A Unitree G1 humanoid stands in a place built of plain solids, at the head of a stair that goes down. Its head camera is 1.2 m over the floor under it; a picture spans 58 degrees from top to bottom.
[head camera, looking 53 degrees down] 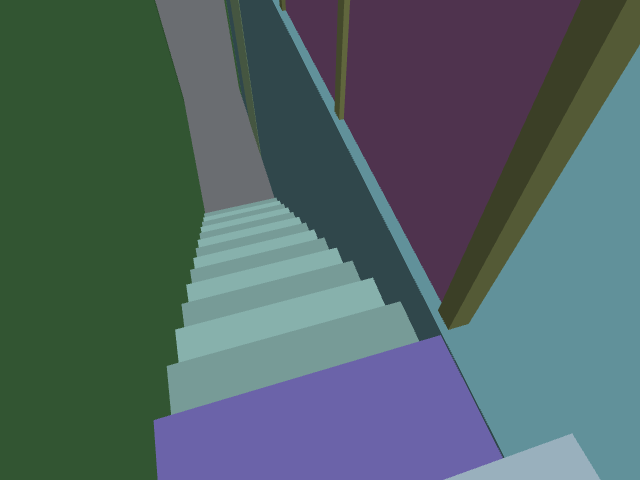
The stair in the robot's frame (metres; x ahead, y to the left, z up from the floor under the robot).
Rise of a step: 0.19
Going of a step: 0.23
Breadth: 0.84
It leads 17 degrees to the left of straight ahead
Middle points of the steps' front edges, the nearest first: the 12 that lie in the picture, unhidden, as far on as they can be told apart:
0.43 0.04 0.00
0.65 0.11 -0.19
0.87 0.17 -0.38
1.09 0.24 -0.58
1.31 0.31 -0.77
1.53 0.37 -0.96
1.75 0.44 -1.16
1.97 0.51 -1.35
2.19 0.57 -1.55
2.41 0.64 -1.74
2.63 0.71 -1.93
2.85 0.77 -2.13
